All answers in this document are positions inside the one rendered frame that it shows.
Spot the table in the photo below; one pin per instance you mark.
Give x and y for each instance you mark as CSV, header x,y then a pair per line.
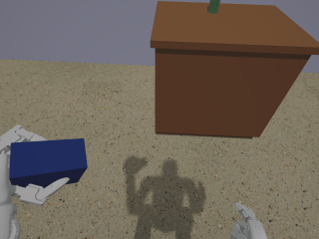
x,y
224,74

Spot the sponge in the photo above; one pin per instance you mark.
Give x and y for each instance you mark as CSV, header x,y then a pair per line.
x,y
46,161

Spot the right robot hand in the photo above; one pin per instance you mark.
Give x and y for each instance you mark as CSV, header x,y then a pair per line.
x,y
253,229

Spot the left robot forearm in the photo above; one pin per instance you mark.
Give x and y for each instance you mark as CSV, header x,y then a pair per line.
x,y
9,226

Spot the left robot hand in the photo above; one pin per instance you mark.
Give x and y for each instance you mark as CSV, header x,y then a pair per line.
x,y
31,194

